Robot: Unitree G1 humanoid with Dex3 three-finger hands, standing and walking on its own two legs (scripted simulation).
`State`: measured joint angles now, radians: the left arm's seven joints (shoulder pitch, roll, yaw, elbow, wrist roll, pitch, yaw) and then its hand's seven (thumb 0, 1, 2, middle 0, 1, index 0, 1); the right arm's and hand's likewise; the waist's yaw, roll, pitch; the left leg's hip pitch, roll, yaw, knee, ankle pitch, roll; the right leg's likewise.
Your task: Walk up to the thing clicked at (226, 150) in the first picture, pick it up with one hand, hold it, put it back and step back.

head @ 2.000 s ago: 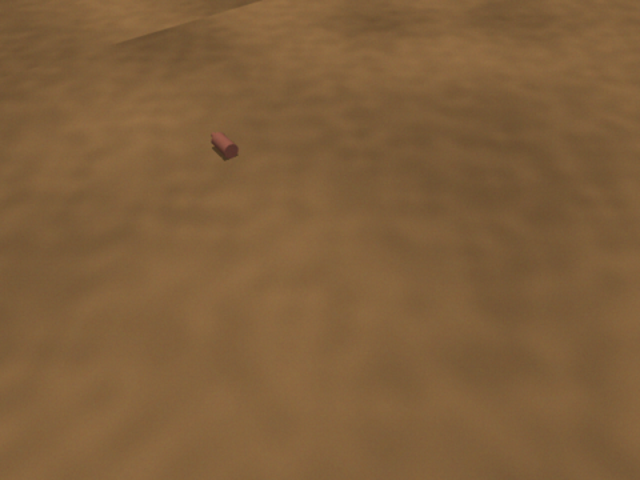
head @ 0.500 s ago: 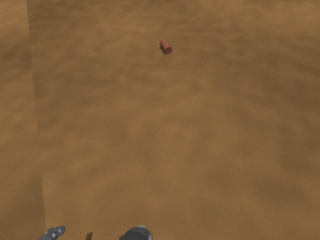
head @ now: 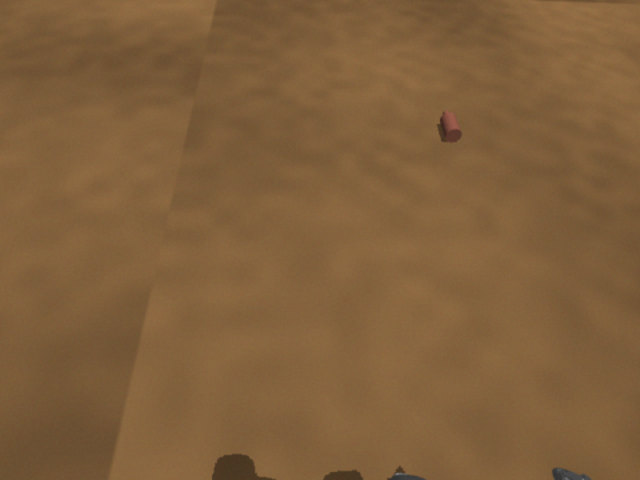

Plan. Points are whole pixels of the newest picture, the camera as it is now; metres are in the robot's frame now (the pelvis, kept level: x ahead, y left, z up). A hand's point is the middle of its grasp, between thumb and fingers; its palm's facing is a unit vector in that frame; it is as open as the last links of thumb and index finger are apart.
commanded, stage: walk up
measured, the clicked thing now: (449, 124) +1.84 -0.59 -0.72
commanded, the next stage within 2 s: stand in 1.42 s
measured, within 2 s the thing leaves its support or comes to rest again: neither
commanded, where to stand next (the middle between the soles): +0.05 -0.02 m, yaw +14 degrees
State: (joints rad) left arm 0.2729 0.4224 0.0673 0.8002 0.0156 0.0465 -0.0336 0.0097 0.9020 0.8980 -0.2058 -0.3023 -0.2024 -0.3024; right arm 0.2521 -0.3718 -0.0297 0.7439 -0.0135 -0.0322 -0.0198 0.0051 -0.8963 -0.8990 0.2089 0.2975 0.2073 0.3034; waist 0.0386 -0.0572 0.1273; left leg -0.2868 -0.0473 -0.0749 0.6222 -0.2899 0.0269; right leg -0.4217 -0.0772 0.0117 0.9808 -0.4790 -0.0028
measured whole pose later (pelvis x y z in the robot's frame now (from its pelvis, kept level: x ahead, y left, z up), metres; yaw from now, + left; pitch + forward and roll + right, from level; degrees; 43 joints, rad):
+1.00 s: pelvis -0.02 -0.03 +0.00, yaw +17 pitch -3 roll -1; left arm 0.21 0.36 0.01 0.97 0.01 -0.01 -0.02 0.01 0.90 0.90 -0.21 -0.30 -0.21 -0.30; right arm 0.16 -0.39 -0.01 0.95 0.00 -0.02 0.00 0.01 -0.90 -0.90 0.21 0.30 0.20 0.30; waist 0.03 0.02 0.07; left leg -0.30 -0.02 -0.09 0.64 -0.28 -0.01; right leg -0.23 -0.05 -0.05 0.63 -0.34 0.03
